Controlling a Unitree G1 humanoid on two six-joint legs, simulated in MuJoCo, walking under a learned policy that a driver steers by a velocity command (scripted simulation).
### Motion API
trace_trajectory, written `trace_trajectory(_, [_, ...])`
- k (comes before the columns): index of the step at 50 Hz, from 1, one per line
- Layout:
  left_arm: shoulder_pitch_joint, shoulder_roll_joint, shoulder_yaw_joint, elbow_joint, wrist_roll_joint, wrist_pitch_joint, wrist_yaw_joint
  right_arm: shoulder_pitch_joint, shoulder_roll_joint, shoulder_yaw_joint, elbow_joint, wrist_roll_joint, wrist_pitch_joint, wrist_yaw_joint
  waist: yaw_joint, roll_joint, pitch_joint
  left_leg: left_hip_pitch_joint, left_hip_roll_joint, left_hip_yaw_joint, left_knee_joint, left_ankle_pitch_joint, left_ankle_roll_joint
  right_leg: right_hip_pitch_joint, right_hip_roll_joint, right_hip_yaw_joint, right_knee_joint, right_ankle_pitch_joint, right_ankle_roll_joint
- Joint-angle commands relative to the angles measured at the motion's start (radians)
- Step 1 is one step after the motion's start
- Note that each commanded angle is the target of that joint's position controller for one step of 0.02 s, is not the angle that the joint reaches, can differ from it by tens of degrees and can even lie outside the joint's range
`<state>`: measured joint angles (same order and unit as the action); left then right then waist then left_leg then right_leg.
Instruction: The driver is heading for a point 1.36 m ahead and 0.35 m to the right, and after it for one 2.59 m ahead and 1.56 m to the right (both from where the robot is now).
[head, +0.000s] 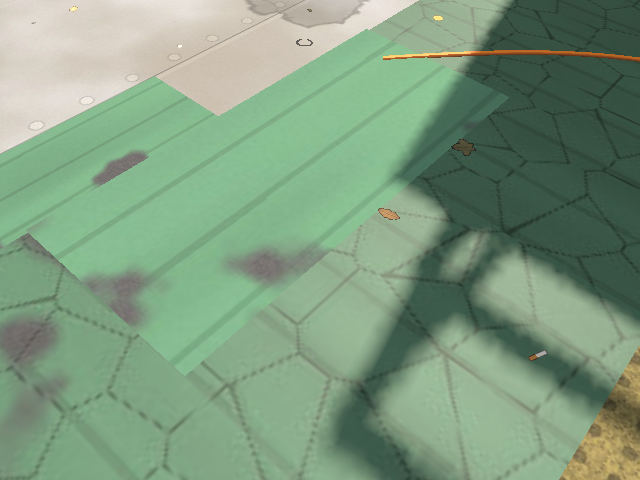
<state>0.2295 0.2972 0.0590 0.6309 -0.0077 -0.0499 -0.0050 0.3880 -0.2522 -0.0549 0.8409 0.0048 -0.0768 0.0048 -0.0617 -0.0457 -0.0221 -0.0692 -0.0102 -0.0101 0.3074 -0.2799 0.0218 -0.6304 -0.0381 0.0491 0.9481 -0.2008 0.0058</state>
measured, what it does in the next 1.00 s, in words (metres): walks ahead: right foot, then left foot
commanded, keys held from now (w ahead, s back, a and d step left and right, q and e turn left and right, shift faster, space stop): w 0.60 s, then w+e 0.40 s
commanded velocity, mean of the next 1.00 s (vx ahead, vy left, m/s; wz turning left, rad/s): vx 0.48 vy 0.00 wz -0.16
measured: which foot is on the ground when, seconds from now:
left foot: down 0.00-0.20, up 0.22-0.70, down 0.72-1.00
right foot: up 0.00-0.18, down 0.20-0.72, up 0.74-1.00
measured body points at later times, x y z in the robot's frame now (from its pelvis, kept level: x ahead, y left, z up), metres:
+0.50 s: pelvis +0.26 -0.07 +0.00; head +0.28 -0.08 +0.45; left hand +0.31 +0.21 -0.11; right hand +0.43 -0.34 -0.10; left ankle +0.41 +0.11 -0.67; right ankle +0.23 -0.15 -0.75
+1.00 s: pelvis +0.55 -0.02 +0.00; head +0.58 -0.02 +0.45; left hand +0.73 +0.24 -0.11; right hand +0.57 -0.30 -0.12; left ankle +0.55 +0.08 -0.75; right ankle +0.62 -0.20 -0.67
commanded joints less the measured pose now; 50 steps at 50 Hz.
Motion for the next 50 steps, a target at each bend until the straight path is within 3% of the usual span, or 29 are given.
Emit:
trace_trajectory(1, [-0.196, 0.003, -0.012, -0.123, -0.002, -0.034, -0.013, -0.036, -0.174, -0.032, -0.058, 0.01, -0.009, -0.007, -0.03, 0.161, 0.099, -0.023, 0.192, -0.133, -0.162, 0.199, 0.16, -0.072, -0.016, -0.051, -0.181, 0.118, 0.018])
trace_trajectory(4, [-0.247, 0.013, -0.011, -0.133, -0.015, -0.039, -0.031, 0.013, -0.206, -0.034, -0.037, 0.02, 0.0, -0.004, -0.046, 0.169, 0.104, -0.033, 0.218, -0.115, -0.157, 0.233, 0.155, 0.042, 0.008, -0.077, -0.32, 0.157, 0.01])
trace_trajectory(7, [-0.233, 0.054, 0.005, -0.136, -0.021, -0.039, -0.041, 0.023, -0.224, -0.037, -0.022, 0.03, 0.01, -0.003, -0.003, 0.182, 0.099, 0.035, 0.267, -0.122, -0.11, 0.378, 0.134, 0.12, 0.024, -0.071, -0.399, 0.122, -0.039])
trace_trajectory(8, [-0.179, 0.077, 0.017, -0.123, -0.017, -0.038, -0.039, 0.015, -0.235, -0.04, -0.021, 0.031, 0.014, -0.005, 0.04, 0.184, 0.063, 0.05, 0.262, -0.097, -0.038, 0.555, 0.12, 0.214, 0.046, -0.087, -0.425, 0.11, -0.063])
trace_trajectory(9, [-0.058, 0.111, 0.038, -0.086, -0.013, -0.035, -0.031, 0.013, -0.23, -0.037, -0.02, 0.031, 0.018, -0.008, 0.109, 0.163, -0.017, 0.034, 0.226, -0.048, 0.114, 0.725, 0.097, 0.39, 0.072, -0.107, -0.454, 0.116, -0.094])
trace_trajectory(10, [0.099, 0.152, 0.059, -0.048, -0.01, -0.028, -0.02, 0.013, -0.205, -0.026, -0.029, 0.018, 0.015, -0.01, 0.187, 0.143, -0.123, -0.09, 0.185, -0.013, 0.324, 0.693, 0.064, 0.642, 0.027, -0.066, -0.431, 0.115, -0.129])
trace_trajectory(11, [0.246, 0.263, 0.08, -0.031, 0.017, -0.021, -0.008, 0.081, -0.098, 0.01, -0.075, -0.006, 0.002, -0.006, 0.193, -0.092, -0.316, -0.445, 0.071, 0.034, 0.743, 0.277, -0.001, 1.048, -0.269, 0.343, -0.422, 0.019, -0.26])
trace_trajectory(12, [0.279, 0.234, 0.068, -0.014, 0.009, -0.02, -0.013, 0.103, -0.081, 0.021, -0.065, 0.004, -0.02, -0.002, 0.182, -0.227, -0.426, -0.591, -0.022, -0.097, 0.925, -0.295, -0.01, 1.076, -0.372, 0.705, -0.613, -0.169, -0.333])
trace_trajectory(13, [0.212, 0.163, 0.044, -0.011, 0.003, -0.023, -0.015, 0.002, -0.183, -0.01, -0.085, 0.035, -0.029, 0.004, 0.18, -0.139, -0.247, -0.697, 0.045, -0.106, 1.001, -0.243, 0.004, 0.954, -0.326, 0.598, -0.647, -0.239, -0.28])
trace_trajectory(14, [0.135, 0.137, 0.033, -0.014, -0.003, -0.024, -0.016, -0.073, -0.189, -0.011, -0.106, 0.04, -0.033, 0.005, 0.156, -0.094, -0.118, -0.713, 0.091, -0.068, 0.972, -0.142, 0.014, 0.803, -0.287, 0.455, -0.665, -0.17, -0.254])
trace_trajectory(15, [0.077, 0.112, 0.024, -0.015, 0.002, -0.025, -0.019, -0.101, -0.174, -0.009, -0.106, 0.023, -0.032, 0.002, 0.124, -0.036, -0.05, -0.679, 0.123, -0.053, 0.923, -0.067, 0.01, 0.674, -0.24, 0.357, -0.692, -0.072, -0.243])
trace_trajectory(16, [0.036, 0.093, 0.018, -0.018, 0.011, -0.029, -0.023, -0.089, -0.163, -0.013, -0.102, 0.012, -0.024, 0.003, 0.086, -0.046, -0.01, -0.626, 0.149, -0.057, 0.877, -0.01, 0.004, 0.574, -0.202, 0.285, -0.727, 0.003, -0.235])
trace_trajectory(18, [0.001, 0.081, 0.018, -0.009, 0.012, -0.044, -0.024, -0.048, -0.123, -0.006, -0.084, 0.012, -0.004, 0.005, 0.043, -0.06, -0.002, -0.551, 0.161, -0.052, 0.845, 0.043, -0.012, 0.479, -0.174, 0.214, -0.786, 0.072, -0.246])
trace_trajectory(20, [0.003, 0.092, 0.021, 0.014, 0.007, -0.058, -0.023, -0.077, -0.111, -0.004, -0.093, 0.005, 0.012, 0.002, 0.029, -0.041, 0.032, -0.574, 0.164, -0.046, 0.784, 0.096, -0.032, 0.437, -0.168, 0.153, -0.819, 0.142, -0.256])
trace_trajectory(23, [0.04, 0.108, 0.025, 0.049, 0.007, -0.059, -0.013, -0.194, -0.102, 0.001, -0.13, -0.005, 0.009, 0.003, 0.056, -0.007, 0.075, -0.623, 0.16, -0.043, 0.593, 0.256, -0.049, 0.448, -0.149, 0.085, -0.835, 0.207, -0.246])
trace_trajectory(26, [0.083, 0.135, 0.031, 0.076, -0.001, -0.051, -0.003, -0.312, -0.081, 0.013, -0.158, 0.001, -0.007, 0.019, 0.1, 0.003, 0.096, -0.566, 0.122, -0.008, 0.385, 0.402, -0.042, 0.452, -0.13, 0.028, -0.841, 0.204, -0.218])
trace_trajectory(31, [0.177, 0.159, 0.039, 0.141, -0.016, -0.028, 0.004, -0.442, -0.101, 0.012, -0.214, 0.007, -0.019, 0.045, 0.135, 0.011, 0.119, -0.587, 0.092, -0.023, 0.237, 0.36, -0.002, 0.621, -0.201, 0.059, -0.772, 0.224, -0.203])
trace_trajectory(34, [0.174, 0.179, 0.046, 0.157, -0.016, -0.007, 0.012, -0.385, -0.136, -0.003, -0.213, 0.003, -0.028, 0.049, 0.085, -0.021, 0.073, -0.468, 0.049, -0.003, 0.192, 0.229, 0.028, 0.686, -0.21, 0.094, -0.659, 0.414, -0.176])
trace_trajectory(35, [0.156, 0.183, 0.045, 0.156, -0.012, -0.001, 0.013, -0.282, -0.164, -0.019, -0.188, 0.002, -0.03, 0.042, 0.024, -0.024, 0.008, -0.312, 0.017, 0.03, 0.166, 0.218, 0.049, 0.667, -0.174, 0.074, -0.537, 0.561, -0.157])
trace_trajectory(36, [0.155, 0.148, 0.03, 0.148, -0.001, 0.0, 0.015, -0.116, -0.218, -0.043, -0.149, -0.002, -0.03, 0.031, -0.051, -0.012, -0.122, -0.038, 0.06, 0.002, 0.207, 0.254, 0.086, 0.555, -0.116, 0.04, -0.329, 0.532, -0.123])
trace_trajectory(37, [0.243, 0.045, -0.002, 0.114, 0.008, -0.011, 0.011, 0.022, -0.317, -0.066, -0.136, -0.028, -0.027, 0.019, -0.051, 0.165, -0.315, 0.39, 0.325, -0.345, 0.228, 0.187, 0.203, 0.198, 0.009, -0.015, 0.063, 0.179, -0.055])
trace_trajectory(38, [0.306, 0.015, -0.015, 0.132, -0.01, -0.028, 0.008, 0.062, -0.285, -0.059, -0.121, -0.02, -0.02, 0.024, -0.042, 0.333, -0.437, 0.511, 0.437, -0.695, 0.068, -0.007, 0.275, 0.0, 0.1, 0.079, 0.271, -0.393, -0.028])
trace_trajectory(39, [0.209, 0.126, 0.016, 0.127, -0.039, -0.033, 0.005, 0.019, -0.203, -0.036, -0.124, -0.009, -0.016, 0.019, -0.063, 0.228, -0.286, 0.407, 0.403, -0.606, 0.022, -0.117, 0.223, -0.099, 0.044, 0.121, 0.358, -0.354, -0.029])
trace_trajectory(40, [0.127, 0.144, 0.023, 0.1, -0.042, -0.033, 0.008, -0.05, -0.172, -0.027, -0.127, -0.004, -0.014, 0.014, -0.044, 0.179, -0.151, 0.261, 0.378, -0.462, -0.004, -0.093, 0.187, -0.128, -0.005, 0.08, 0.345, -0.261, -0.033])
trace_trajectory(41, [0.085, 0.133, 0.023, 0.092, -0.029, -0.03, 0.012, -0.114, -0.145, -0.018, -0.128, -0.007, -0.015, 0.013, -0.013, 0.133, -0.073, 0.123, 0.341, -0.361, -0.038, -0.012, 0.172, -0.095, -0.043, 0.06, 0.301, -0.183, -0.03])
trace_trajectory(42, [0.088, 0.117, 0.028, 0.096, -0.022, -0.019, 0.013, -0.156, -0.117, -0.012, -0.127, -0.016, -0.021, 0.015, 0.021, 0.145, -0.023, 0.02, 0.302, -0.269, -0.076, 0.061, 0.158, -0.043, -0.073, 0.065, 0.255, -0.127, -0.028])
trace_trajectory(43, [0.118, 0.094, 0.028, 0.105, -0.025, -0.005, 0.013, -0.18, -0.109, -0.012, -0.123, -0.023, -0.029, 0.015, 0.048, 0.166, -0.014, -0.044, 0.285, -0.209, -0.11, 0.1, 0.154, 0.017, -0.089, 0.067, 0.241, -0.09, -0.024])
trace_trajectory(46, [0.111, 0.05, 0.024, 0.099, -0.023, 0.027, 0.016, -0.203, -0.122, -0.024, -0.098, -0.02, -0.049, 0.014, 0.074, 0.133, 0.033, -0.109, 0.279, -0.075, -0.17, 0.235, 0.169, 0.009, -0.102, 0.064, 0.199, -0.027, -0.01])
trace_trajectory(50, [0.02, 0.035, 0.019, 0.064, -0.015, 0.022, 0.004, -0.186, -0.152, -0.035, -0.07, -0.021, -0.043, 0.0, 0.056, 0.105, 0.067, -0.063, 0.251, 0.072, -0.186, 0.336, 0.157, -0.041, -0.098, 0.048, -0.017, 0.169, -0.003])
